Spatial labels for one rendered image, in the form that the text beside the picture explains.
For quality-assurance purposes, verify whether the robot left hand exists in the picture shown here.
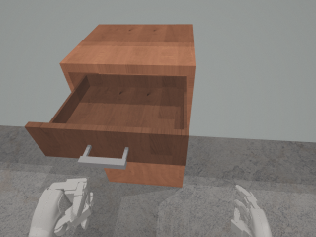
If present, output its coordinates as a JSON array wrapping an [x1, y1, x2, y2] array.
[[28, 178, 95, 237]]

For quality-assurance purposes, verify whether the handle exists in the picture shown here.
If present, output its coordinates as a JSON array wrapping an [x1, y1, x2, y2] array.
[[78, 145, 129, 170]]

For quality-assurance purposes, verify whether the cabinet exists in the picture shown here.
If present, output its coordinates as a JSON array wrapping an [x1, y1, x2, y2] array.
[[59, 24, 196, 188]]

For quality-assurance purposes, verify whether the robot right hand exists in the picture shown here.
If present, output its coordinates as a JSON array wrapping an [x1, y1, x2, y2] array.
[[230, 185, 273, 237]]

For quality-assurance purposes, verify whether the drawer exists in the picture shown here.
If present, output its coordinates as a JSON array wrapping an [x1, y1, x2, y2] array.
[[24, 73, 189, 166]]

